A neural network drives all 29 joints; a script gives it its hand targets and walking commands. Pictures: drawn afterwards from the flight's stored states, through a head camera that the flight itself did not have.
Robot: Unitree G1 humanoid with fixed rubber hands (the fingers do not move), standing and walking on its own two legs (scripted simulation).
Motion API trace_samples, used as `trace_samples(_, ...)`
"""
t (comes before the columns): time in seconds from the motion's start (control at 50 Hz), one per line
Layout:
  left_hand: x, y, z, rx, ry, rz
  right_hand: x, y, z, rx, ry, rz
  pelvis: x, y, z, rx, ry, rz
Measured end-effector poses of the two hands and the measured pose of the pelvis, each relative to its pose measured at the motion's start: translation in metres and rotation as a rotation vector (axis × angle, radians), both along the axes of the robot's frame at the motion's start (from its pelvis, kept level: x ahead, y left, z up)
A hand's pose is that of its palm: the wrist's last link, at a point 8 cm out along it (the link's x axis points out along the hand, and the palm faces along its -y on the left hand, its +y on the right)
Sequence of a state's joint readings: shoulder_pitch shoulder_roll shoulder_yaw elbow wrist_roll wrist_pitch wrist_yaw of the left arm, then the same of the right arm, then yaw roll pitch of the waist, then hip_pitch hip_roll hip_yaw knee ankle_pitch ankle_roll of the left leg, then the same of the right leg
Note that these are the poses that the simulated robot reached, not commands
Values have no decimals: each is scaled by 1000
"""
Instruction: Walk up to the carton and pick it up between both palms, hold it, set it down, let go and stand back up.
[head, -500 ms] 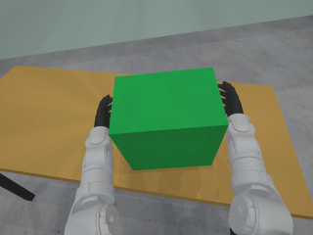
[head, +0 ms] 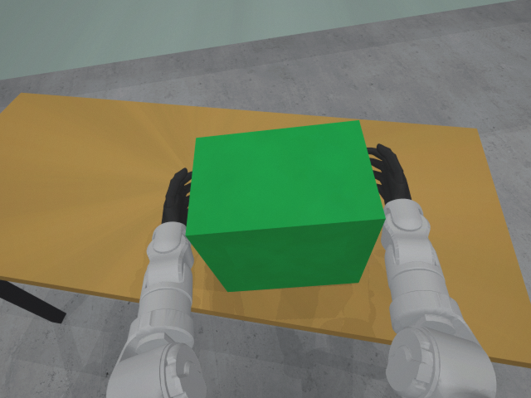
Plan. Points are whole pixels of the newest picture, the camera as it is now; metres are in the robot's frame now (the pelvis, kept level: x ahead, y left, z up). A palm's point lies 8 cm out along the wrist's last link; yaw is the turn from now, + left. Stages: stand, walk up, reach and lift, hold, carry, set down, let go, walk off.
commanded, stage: set down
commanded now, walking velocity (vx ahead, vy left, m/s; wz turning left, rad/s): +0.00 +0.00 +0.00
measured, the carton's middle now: (284, 217) +0.41 +0.00 +0.00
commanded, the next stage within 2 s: none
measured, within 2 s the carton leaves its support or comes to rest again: rests again in 0.72 s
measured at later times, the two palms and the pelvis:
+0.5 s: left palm (175, 216) +0.40 +0.17 +0.04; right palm (391, 192) +0.41 -0.17 +0.07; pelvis +0.00 +0.00 +0.00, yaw +0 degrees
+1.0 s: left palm (182, 214) +0.39 +0.16 +0.05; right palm (401, 202) +0.40 -0.18 +0.06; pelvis +0.00 -0.01 +0.00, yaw -1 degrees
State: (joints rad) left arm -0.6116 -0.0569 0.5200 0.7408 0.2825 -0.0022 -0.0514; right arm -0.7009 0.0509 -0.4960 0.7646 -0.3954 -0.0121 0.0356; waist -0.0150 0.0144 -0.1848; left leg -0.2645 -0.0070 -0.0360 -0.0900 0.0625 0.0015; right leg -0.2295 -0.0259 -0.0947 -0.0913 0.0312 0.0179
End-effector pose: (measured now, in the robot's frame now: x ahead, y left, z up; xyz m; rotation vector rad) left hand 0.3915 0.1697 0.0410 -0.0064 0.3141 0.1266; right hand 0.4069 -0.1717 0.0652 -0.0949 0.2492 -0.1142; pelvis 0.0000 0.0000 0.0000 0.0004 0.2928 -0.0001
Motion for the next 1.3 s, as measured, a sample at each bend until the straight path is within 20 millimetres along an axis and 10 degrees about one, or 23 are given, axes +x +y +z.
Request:
trace_samples(0.86,19,-8,13,65,-140,-88,3,-12,-6,45,-58,-15,-10,1,0,-1,23,-53)
trace_samples(1.3,8,-7,-15,7,-92,-36,-6,-14,-29,16,-73,-3,20,-18,0,-6,-23,-20)
